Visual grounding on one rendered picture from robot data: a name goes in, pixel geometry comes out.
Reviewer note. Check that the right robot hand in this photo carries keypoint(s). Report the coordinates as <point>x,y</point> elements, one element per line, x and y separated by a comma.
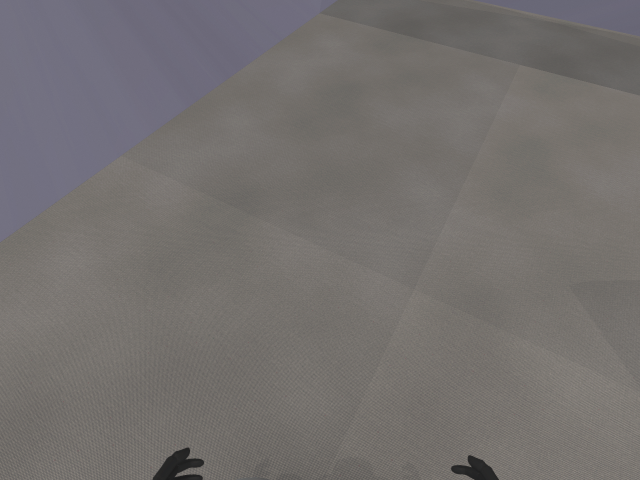
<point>479,470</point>

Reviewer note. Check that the left robot hand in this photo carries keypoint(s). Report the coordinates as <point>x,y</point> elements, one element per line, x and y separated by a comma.
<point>176,463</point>

